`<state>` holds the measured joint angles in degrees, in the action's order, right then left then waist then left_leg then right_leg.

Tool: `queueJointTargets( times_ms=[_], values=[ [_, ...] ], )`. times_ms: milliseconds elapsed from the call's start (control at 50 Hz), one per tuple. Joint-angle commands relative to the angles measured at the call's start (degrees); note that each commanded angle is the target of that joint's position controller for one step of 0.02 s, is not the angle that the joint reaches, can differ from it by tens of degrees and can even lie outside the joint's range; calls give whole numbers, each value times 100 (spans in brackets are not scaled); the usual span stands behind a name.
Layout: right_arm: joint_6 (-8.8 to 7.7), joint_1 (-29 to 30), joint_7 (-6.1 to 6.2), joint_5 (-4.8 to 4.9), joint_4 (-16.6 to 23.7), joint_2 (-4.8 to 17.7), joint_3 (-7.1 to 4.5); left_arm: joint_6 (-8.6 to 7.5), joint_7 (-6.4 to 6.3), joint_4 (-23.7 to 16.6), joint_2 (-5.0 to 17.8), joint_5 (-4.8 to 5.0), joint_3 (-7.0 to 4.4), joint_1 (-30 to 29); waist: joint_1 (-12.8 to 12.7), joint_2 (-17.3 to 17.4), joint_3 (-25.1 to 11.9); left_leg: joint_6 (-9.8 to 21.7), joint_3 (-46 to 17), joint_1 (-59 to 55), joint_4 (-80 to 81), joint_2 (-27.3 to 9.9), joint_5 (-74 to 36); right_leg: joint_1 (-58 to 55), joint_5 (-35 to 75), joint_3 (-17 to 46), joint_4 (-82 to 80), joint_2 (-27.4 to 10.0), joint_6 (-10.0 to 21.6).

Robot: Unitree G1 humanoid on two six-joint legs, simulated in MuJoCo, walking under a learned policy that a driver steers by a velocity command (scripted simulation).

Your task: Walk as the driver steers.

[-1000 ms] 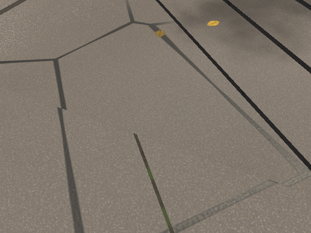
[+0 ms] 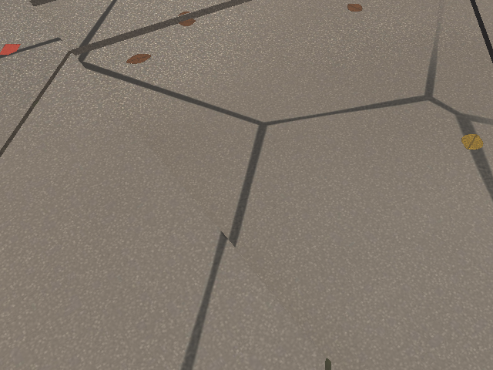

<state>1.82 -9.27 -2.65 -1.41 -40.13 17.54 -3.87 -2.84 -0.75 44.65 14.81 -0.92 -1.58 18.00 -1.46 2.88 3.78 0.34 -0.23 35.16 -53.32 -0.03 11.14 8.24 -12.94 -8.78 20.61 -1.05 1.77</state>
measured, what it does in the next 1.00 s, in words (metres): steps on the spot: left foot, then right foot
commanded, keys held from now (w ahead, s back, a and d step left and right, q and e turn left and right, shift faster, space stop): q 0.10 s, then no key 0.90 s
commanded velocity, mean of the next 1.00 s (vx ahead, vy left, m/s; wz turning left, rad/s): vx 0.04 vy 0.00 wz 0.20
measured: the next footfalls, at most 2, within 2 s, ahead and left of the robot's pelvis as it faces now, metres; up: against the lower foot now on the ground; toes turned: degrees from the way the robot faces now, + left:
left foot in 0.16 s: +0.16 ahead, +0.11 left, +0.00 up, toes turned +6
right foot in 0.54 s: +0.12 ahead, -0.09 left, +0.00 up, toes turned +10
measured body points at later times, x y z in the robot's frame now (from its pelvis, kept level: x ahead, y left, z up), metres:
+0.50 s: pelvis +0.07 +0.02 -0.01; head +0.08 +0.03 +0.44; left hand +0.12 +0.29 -0.14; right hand +0.23 -0.21 -0.12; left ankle +0.12 +0.10 -0.75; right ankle +0.08 -0.10 -0.73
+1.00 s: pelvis +0.09 +0.00 +0.00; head +0.09 +0.00 +0.45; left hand +0.11 +0.25 -0.15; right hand +0.17 -0.24 -0.15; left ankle +0.12 +0.10 -0.75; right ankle +0.08 -0.10 -0.75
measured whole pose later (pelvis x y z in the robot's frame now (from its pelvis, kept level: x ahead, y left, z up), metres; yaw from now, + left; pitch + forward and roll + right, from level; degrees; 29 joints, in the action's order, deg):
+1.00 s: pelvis +0.09 +0.00 +0.00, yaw +10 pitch -1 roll +0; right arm 0.4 -14.0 1.6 -0.3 -59.5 12.2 -1.2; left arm -0.2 -1.3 54.8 11.7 -0.8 0.1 14.7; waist 0.5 -0.2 0.7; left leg 2.4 -2.4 12.8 -20.8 3.9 6.7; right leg 6.4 -14.7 -0.8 22.3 1.8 2.1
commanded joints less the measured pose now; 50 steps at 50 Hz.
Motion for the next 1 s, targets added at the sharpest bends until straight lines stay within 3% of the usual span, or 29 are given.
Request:
queueJointTargets(
  times_ms=[20,100,120,140,160,180,200,220,240,260,300,340,380,440,480,520,540,560,580,600,620,680,780,1000],
  values=[
    [-30,-34,-74,-8,403,31,61,-43,-15,-408,812,22,-207,-347,182,-1072,-503,73,264,-893,925,-37,-495,131,3742,141,-185,-1272,617],
    [-47,49,-42,-49,548,230,-1,92,-32,-372,1006,47,-320,-209,93,-1080,-569,321,431,-1302,1737,112,112,-215,3563,122,617,-1472,447],
    [-101,-213,-7,-92,484,241,-24,151,-51,-348,1004,70,-326,-169,199,-915,-702,415,409,-1721,2226,217,-11,-183,3467,55,1232,-1386,351],
    [-188,-666,72,-165,333,372,-80,177,-42,-285,963,57,-316,52,386,-387,-994,540,187,-2432,2804,236,-875,35,2808,-82,2180,-1119,113],
    [-255,-1042,166,-180,379,984,-213,210,-20,-473,663,-7,-227,427,393,786,-1549,927,-1546,-3604,2705,-1313,-3237,1126,74,-271,3761,-731,-177],
    [-191,-1110,195,114,451,1296,-285,363,-25,-615,483,-49,-179,524,302,1130,-1928,1881,-3125,-3861,2783,-2366,-5103,2038,-2848,290,4798,171,-378],
    [-147,-1249,214,310,360,962,-193,500,-31,-469,616,-131,-214,432,371,167,-1904,2013,-2397,-3822,2581,-2143,-5552,2097,-2592,898,5186,-115,-428],
    [-70,-821,321,249,433,930,-201,520,-52,-592,491,1,-138,161,444,859,-1749,2138,-2377,-3370,3140,-2089,-3486,2370,-2274,813,5213,-27,-454],
    [-20,-434,366,169,436,545,-82,520,-79,-581,636,-32,-165,-269,348,413,-1079,1769,-2030,-2814,3513,-1581,-2082,2403,-1736,948,4839,-244,-453],
    [0,-104,393,154,403,375,-10,540,-77,-560,708,-59,-208,-344,167,506,-681,1476,-1660,-2277,3633,-1212,-1754,2155,-1447,928,4463,-269,-442],
    [-57,-91,360,74,341,318,24,613,-28,-353,671,-64,-224,-32,32,246,-759,1300,-1274,-1979,3633,-1010,-2100,1575,-1161,870,4249,-135,-374],
    [-124,-86,326,38,268,318,23,634,11,-272,456,-22,-174,61,-9,109,-853,1226,-1168,-1994,3666,-926,-1880,1360,-1129,855,3761,-69,-329],
    [-132,-83,303,23,203,319,21,658,11,-262,350,-21,-135,-51,63,275,-797,1190,-1215,-1970,3790,-882,-1021,1214,-1114,860,3140,-34,-298],
    [-71,-156,273,-22,84,328,16,685,-11,-272,368,-9,-128,-243,210,511,-627,1184,-1436,-1801,3945,-892,295,933,-1125,810,2390,90,-202],
    [-33,-192,273,-25,3,327,18,654,-26,-228,353,20,-121,-215,225,449,-561,1159,-1637,-1735,3945,-954,662,708,-1070,784,1860,159,-111],
    [1,-143,323,42,-74,303,39,578,-45,-47,228,14,-87,149,29,229,-524,944,-1663,-1419,3829,-880,986,-7,-454,695,714,213,57],
    [-6,-264,355,61,-151,196,75,509,-60,-28,255,-30,-68,155,14,-1,-428,675,-1645,-1150,3767,-769,1188,-330,-166,971,85,49,161],
    [-38,-394,361,80,-174,-23,139,420,-89,-67,455,-132,-61,159,109,-536,-446,384,-1399,-990,3313,-506,1181,-422,-536,1901,-449,-728,306],
    [-44,-284,339,160,-179,-48,120,368,-72,-129,684,-71,-91,-350,343,-1214,-79,217,-623,-1488,3083,203,658,797,-996,2568,-815,-1248,554],
    [-60,-197,309,87,-276,7,130,311,-41,-187,426,-61,-14,-726,421,-1071,42,199,-604,-2236,3016,121,153,1367,-1069,2431,-935,-1178,467],
    [-85,-201,278,61,-370,-30,130,260,-32,-161,372,-44,13,-788,439,-1031,-69,212,-664,-2574,3144,73,-198,1378,-1118,2160,-856,-927,291],
    [-176,-371,271,38,-636,153,95,207,-57,34,448,31,-17,-444,318,-870,-267,270,-834,-2690,3220,-145,-466,971,-856,1778,-655,-552,135],
    [-191,-417,352,85,-1071,-6,148,228,-56,318,347,14,0,-197,184,-319,-163,267,-956,-2375,3466,-213,-367,560,-450,1614,-422,-478,204],
    [-181,-544,455,114,-1895,-17,191,213,-78,944,231,11,68,-146,163,-240,-229,304,-1002,-2618,3540,-312,-757,279,129,1471,-372,-408,196]
  ],
)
